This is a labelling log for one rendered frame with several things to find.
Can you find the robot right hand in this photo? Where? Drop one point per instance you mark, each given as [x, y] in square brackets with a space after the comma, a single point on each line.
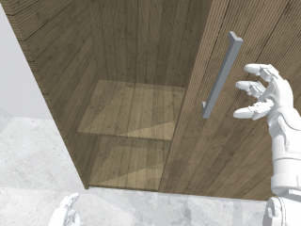
[278, 94]

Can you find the robot right upper arm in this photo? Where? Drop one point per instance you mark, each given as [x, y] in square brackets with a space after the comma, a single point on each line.
[282, 212]

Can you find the handle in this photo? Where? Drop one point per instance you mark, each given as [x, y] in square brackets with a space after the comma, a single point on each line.
[235, 45]

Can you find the robot left hand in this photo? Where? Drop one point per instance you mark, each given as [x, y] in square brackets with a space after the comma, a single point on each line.
[62, 216]

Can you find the robot right forearm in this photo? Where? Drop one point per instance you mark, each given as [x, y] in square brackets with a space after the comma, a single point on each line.
[285, 131]

